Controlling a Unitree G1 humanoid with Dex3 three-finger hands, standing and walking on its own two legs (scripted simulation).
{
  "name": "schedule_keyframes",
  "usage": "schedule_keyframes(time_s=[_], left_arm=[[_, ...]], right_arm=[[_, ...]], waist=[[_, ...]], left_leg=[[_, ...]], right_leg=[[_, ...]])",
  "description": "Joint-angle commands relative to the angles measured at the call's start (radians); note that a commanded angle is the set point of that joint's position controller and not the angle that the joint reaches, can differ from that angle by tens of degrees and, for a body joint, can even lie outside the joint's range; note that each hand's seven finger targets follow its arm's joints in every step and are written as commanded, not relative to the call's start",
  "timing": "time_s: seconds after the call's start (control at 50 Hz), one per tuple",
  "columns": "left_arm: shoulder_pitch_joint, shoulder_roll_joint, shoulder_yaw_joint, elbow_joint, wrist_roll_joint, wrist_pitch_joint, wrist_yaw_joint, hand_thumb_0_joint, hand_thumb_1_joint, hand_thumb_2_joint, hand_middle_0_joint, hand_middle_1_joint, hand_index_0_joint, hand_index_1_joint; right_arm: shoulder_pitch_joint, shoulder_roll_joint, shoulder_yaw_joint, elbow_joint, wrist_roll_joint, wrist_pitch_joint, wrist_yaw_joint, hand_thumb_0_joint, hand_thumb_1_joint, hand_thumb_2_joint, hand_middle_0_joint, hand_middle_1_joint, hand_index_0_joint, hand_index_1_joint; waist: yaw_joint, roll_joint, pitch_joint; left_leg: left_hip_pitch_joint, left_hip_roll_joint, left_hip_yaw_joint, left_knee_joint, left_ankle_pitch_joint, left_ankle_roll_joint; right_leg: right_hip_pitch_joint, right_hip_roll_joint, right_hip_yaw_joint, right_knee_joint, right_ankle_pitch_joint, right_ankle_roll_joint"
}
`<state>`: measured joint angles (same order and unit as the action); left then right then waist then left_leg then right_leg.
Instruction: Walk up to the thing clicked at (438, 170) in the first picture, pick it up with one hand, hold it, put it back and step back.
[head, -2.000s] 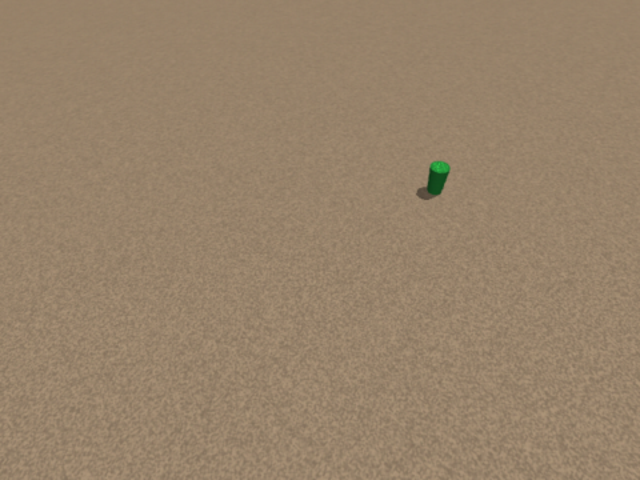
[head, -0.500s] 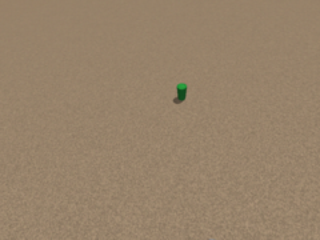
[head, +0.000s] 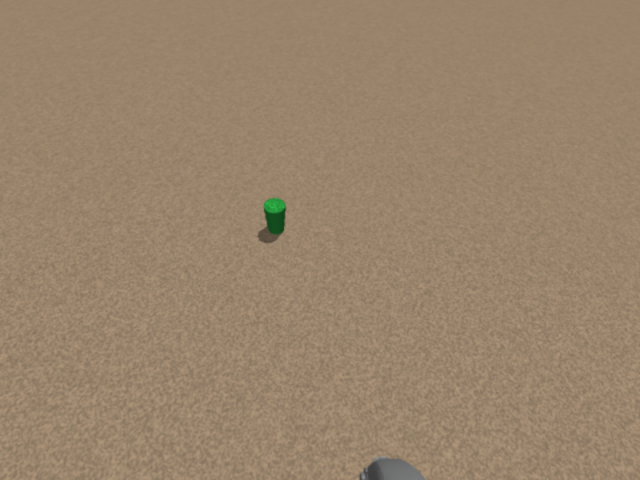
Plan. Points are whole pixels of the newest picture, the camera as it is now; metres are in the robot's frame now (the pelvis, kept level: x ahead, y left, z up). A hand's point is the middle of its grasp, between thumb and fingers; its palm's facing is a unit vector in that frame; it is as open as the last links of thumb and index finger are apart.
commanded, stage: walk up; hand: left
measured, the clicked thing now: (275, 217) +1.20 +0.13 -0.70
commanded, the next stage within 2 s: none
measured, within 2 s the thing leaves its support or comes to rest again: neither
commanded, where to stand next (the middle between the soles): +0.85 -0.05 m, yaw -4 degrees
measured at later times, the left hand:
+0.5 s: hand (189, 361) +0.33 +0.21 -0.12, palm faces -0.10 -0.92 -0.37, open 7.4 cm
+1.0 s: hand (209, 252) +0.56 +0.22 -0.13, palm faces -0.15 -0.91 -0.39, open 7.4 cm
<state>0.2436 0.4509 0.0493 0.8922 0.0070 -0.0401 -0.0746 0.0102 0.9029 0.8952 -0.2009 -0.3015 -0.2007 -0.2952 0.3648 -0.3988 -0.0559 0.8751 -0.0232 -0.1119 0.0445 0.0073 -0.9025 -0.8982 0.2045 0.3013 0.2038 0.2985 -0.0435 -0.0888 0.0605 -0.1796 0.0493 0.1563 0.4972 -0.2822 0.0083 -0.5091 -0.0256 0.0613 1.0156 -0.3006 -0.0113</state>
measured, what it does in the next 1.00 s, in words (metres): walks ahead: right foot, then left foot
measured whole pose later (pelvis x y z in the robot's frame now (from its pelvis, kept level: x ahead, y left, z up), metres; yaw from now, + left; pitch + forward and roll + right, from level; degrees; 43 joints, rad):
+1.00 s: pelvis +0.45 -0.06 -0.01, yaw -6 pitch -3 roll +1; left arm 0.26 0.43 0.05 0.89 0.01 -0.06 -0.07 0.01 0.90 0.90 -0.20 -0.30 -0.20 -0.30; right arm 0.37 -0.43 -0.04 0.84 -0.01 -0.07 0.06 0.01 -0.90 -0.90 0.21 0.30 0.20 0.30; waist -0.03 -0.01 0.07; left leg -0.13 0.05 0.09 0.54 -0.36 -0.01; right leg -0.43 -0.08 -0.03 0.62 -0.19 -0.02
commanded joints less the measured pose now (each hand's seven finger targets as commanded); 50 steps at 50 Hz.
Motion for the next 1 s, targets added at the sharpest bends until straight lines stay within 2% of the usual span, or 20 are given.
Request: schedule_keyframes(time_s=[0.0,0.12,0.16,0.18,0.2,0.22,0.24,0.32,0.4,0.48,0.54,0.58,0.6,0.62,0.64,0.68,0.74,0.82,0.92,0.98], left_arm=[[-0.092,0.137,0.048,-0.120,-0.005,-0.025,-0.015,0.000,0.900,0.900,-0.200,-0.300,-0.200,-0.300],[-0.133,0.126,0.054,-0.112,-0.003,-0.018,-0.025,0.000,0.900,0.900,-0.200,-0.300,-0.200,-0.300],[0.018,0.166,0.077,-0.063,0.000,-0.025,-0.010,0.000,0.900,0.900,-0.200,-0.300,-0.200,-0.300],[0.150,0.229,0.108,-0.030,0.004,-0.034,0.006,0.000,0.900,0.900,-0.200,-0.300,-0.200,-0.300],[0.190,0.333,0.129,-0.051,-0.001,-0.043,0.022,0.000,0.900,0.900,-0.200,-0.300,-0.200,-0.300],[0.149,0.344,0.127,-0.068,-0.024,-0.040,0.025,0.000,0.900,0.900,-0.200,-0.300,-0.200,-0.300],[0.087,0.311,0.118,-0.081,-0.038,-0.036,0.030,0.000,0.900,0.900,-0.200,-0.300,-0.200,-0.300],[0.022,0.211,0.080,-0.102,-0.023,-0.056,0.041,0.000,0.900,0.900,-0.200,-0.300,-0.200,-0.300],[0.022,0.225,0.085,-0.131,-0.007,-0.071,0.037,0.000,0.900,0.900,-0.200,-0.300,-0.200,-0.300],[0.034,0.238,0.085,-0.140,-0.002,-0.072,0.030,0.000,0.900,0.900,-0.200,-0.300,-0.200,-0.300],[-0.004,0.250,0.080,-0.146,0.000,-0.071,0.030,0.000,0.900,0.900,-0.200,-0.300,-0.200,-0.300],[0.027,0.214,0.062,-0.137,0.003,-0.068,0.033,0.000,0.900,0.900,-0.200,-0.300,-0.200,-0.300],[0.059,0.173,0.044,-0.139,-0.001,-0.068,0.035,0.000,0.900,0.900,-0.200,-0.300,-0.200,-0.300],[0.104,0.095,0.023,-0.150,-0.019,-0.067,0.038,0.000,0.900,0.900,-0.200,-0.300,-0.200,-0.300],[0.101,0.177,0.047,-0.129,-0.012,-0.058,0.053,0.000,0.900,0.900,-0.200,-0.300,-0.200,-0.300],[0.071,0.217,0.047,-0.097,-0.007,-0.054,0.057,0.000,0.900,0.900,-0.200,-0.300,-0.200,-0.300],[0.137,0.195,0.047,-0.051,-0.013,-0.044,0.036,0.000,0.900,0.900,-0.200,-0.300,-0.200,-0.300],[0.067,0.161,0.050,-0.072,0.001,-0.035,0.014,0.000,0.900,0.900,-0.200,-0.300,-0.200,-0.300],[0.020,0.145,0.062,-0.070,0.001,-0.044,0.008,0.000,0.900,0.900,-0.200,-0.300,-0.200,-0.300],[0.128,0.173,0.081,-0.029,0.006,-0.057,0.024,0.000,0.900,0.900,-0.200,-0.300,-0.200,-0.300]], right_arm=[[0.005,-0.287,-0.084,-0.083,0.008,-0.027,-0.020,0.000,-0.900,-0.900,0.200,0.300,0.200,0.300],[-0.016,-0.311,-0.089,-0.094,0.011,0.004,-0.020,0.000,-0.900,-0.900,0.200,0.300,0.200,0.300],[-0.018,-0.281,-0.075,-0.102,0.012,0.013,-0.022,0.000,-0.900,-0.900,0.200,0.300,0.200,0.300],[0.027,-0.219,-0.051,-0.108,0.011,0.014,-0.021,0.000,-0.900,-0.900,0.200,0.300,0.200,0.300],[0.088,-0.152,-0.027,-0.129,0.025,0.014,-0.018,0.000,-0.900,-0.900,0.200,0.300,0.200,0.300],[0.033,-0.258,-0.051,-0.106,0.021,0.025,-0.030,0.000,-0.900,-0.900,0.200,0.300,0.200,0.300],[0.000,-0.286,-0.058,-0.083,0.027,0.031,-0.031,0.000,-0.900,-0.900,0.200,0.300,0.200,0.300],[0.053,-0.225,-0.046,-0.043,0.018,0.040,-0.011,0.000,-0.900,-0.900,0.200,0.300,0.200,0.300],[-0.028,-0.212,-0.055,-0.074,0.003,0.046,0.015,0.000,-0.900,-0.900,0.200,0.300,0.200,0.300],[-0.122,-0.197,-0.063,-0.102,-0.004,0.029,0.028,0.000,-0.900,-0.900,0.200,0.300,0.200,0.300],[-0.100,-0.199,-0.072,-0.092,0.001,0.014,0.030,0.000,-0.900,-0.900,0.200,0.300,0.200,0.300],[-0.012,-0.222,-0.085,-0.057,-0.004,0.006,0.022,0.000,-0.900,-0.900,0.200,0.300,0.200,0.300],[0.077,-0.263,-0.099,-0.039,-0.009,-0.002,0.010,0.000,-0.900,-0.900,0.200,0.300,0.200,0.300],[0.142,-0.351,-0.120,-0.050,-0.026,-0.008,0.002,0.000,-0.900,-0.900,0.200,0.300,0.200,0.300],[0.122,-0.376,-0.123,-0.075,0.005,-0.005,0.000,0.000,-0.900,-0.900,0.200,0.300,0.200,0.300],[0.034,-0.324,-0.105,-0.090,0.026,0.002,-0.007,0.000,-0.900,-0.900,0.200,0.300,0.200,0.300],[-0.039,-0.272,-0.076,-0.100,0.028,0.000,-0.011,0.000,-0.900,-0.900,0.200,0.300,0.200,0.300],[-0.025,-0.292,-0.078,-0.112,0.018,0.002,-0.006,0.000,-0.900,-0.900,0.200,0.300,0.200,0.300],[-0.053,-0.289,-0.074,-0.126,0.022,0.012,0.000,0.000,-0.900,-0.900,0.200,0.300,0.200,0.300],[-0.064,-0.248,-0.057,-0.140,0.025,0.027,-0.002,0.000,-0.900,-0.900,0.200,0.300,0.200,0.300]], waist=[[0.001,0.234,0.009],[0.012,0.210,-0.036],[0.105,0.083,-0.115],[0.166,-0.083,-0.196],[0.155,-0.283,-0.243],[0.162,-0.159,-0.197],[0.131,-0.033,-0.119],[0.052,-0.033,-0.035],[0.065,-0.040,-0.007],[0.082,-0.035,0.014],[0.040,-0.015,-0.010],[-0.008,0.071,-0.050],[-0.055,0.195,-0.101],[-0.065,0.424,-0.156],[-0.056,0.310,-0.134],[-0.009,0.156,-0.038],[0.042,0.242,-0.006],[0.018,0.279,0.012],[0.034,0.250,-0.010],[0.106,0.122,-0.069]], left_leg=[[0.109,0.250,-0.157,-0.233,0.330,0.199],[0.054,0.227,-0.089,-0.145,0.222,0.148],[-0.003,0.167,-0.013,0.152,0.349,0.108],[-0.150,0.106,-0.012,0.429,0.229,0.080],[-0.414,-0.031,-0.019,0.666,-0.199,0.029],[-0.472,0.008,-0.146,0.751,-0.240,0.025],[-0.461,0.051,-0.206,0.780,-0.165,0.028],[-0.342,0.072,-0.189,0.610,-0.041,0.023],[-0.338,0.081,-0.142,0.373,-0.022,-0.010],[-0.271,0.077,-0.131,0.190,0.086,-0.011],[-0.090,0.053,-0.109,0.101,0.138,0.008],[0.104,-0.011,-0.067,0.063,0.081,0.025],[0.237,0.025,-0.143,-0.019,-0.027,0.070],[0.350,0.288,-0.576,-0.160,-0.189,0.164],[0.312,0.415,-0.819,-0.260,-0.262,0.269],[0.144,0.350,-0.612,-0.243,-0.148,0.242],[0.012,0.230,-0.323,-0.239,0.023,0.186],[-0.013,0.230,-0.276,-0.251,0.026,0.233],[-0.060,0.196,-0.219,-0.169,0.070,0.189],[-0.163,0.146,-0.164,0.065,0.086,0.135]], right_leg=[[-0.087,-0.063,-0.024,-0.204,0.043,0.007],[0.181,-0.010,-0.133,-0.430,0.180,-0.032],[0.440,0.032,-0.150,-0.509,0.174,-0.053],[0.640,-0.016,-0.040,-0.528,0.045,-0.072],[0.786,-0.313,0.493,-0.662,-0.093,-0.187],[0.680,-0.384,0.667,-0.737,-0.177,-0.271],[0.587,-0.357,0.555,-0.743,-0.136,-0.266],[0.354,-0.189,0.193,-0.703,0.242,-0.201],[0.277,-0.197,0.133,-0.745,0.088,-0.234],[0.229,-0.204,0.134,-0.754,-0.052,-0.218],[0.151,-0.206,0.111,-0.691,-0.067,-0.190],[0.095,-0.145,0.039,-0.503,0.090,-0.149],[0.045,-0.075,-0.030,-0.251,0.218,-0.116],[-0.144,0.042,-0.106,0.063,0.015,-0.040],[-0.214,0.062,-0.035,0.164,-0.229,-0.041],[-0.179,-0.013,0.053,0.193,-0.130,-0.040],[-0.071,-0.074,-0.007,0.035,-0.034,-0.019],[-0.029,-0.087,-0.073,-0.175,-0.010,0.012],[0.140,-0.040,-0.120,-0.385,0.125,-0.005],[0.420,0.013,-0.143,-0.475,0.136,-0.022]])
